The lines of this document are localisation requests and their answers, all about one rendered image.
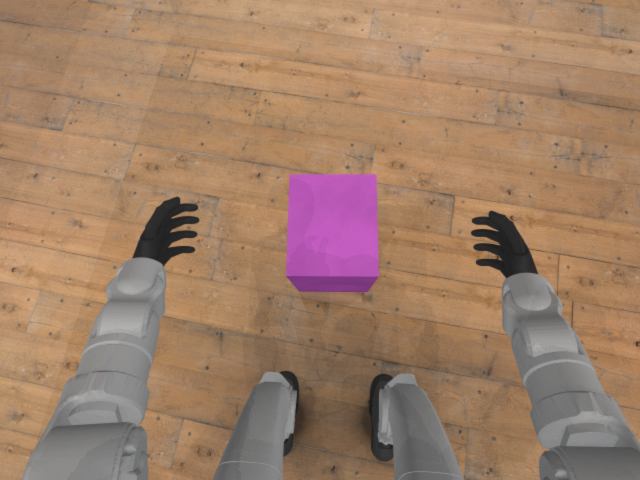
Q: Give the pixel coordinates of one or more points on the robot left upper arm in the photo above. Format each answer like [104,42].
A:
[107,451]

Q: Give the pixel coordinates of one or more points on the left robot hand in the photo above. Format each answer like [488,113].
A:
[156,238]

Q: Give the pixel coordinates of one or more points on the left robot foot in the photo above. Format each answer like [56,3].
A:
[292,380]

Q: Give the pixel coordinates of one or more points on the robot left forearm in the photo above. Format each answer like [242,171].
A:
[110,385]

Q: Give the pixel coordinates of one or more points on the robot right upper arm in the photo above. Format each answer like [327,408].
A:
[590,463]

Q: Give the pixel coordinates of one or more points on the right robot hand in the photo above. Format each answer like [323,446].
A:
[515,255]

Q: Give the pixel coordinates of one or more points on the robot right forearm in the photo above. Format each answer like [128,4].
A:
[570,407]

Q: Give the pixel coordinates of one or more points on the carton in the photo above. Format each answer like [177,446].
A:
[332,238]

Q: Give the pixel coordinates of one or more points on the robot right shin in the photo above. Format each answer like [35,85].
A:
[400,378]

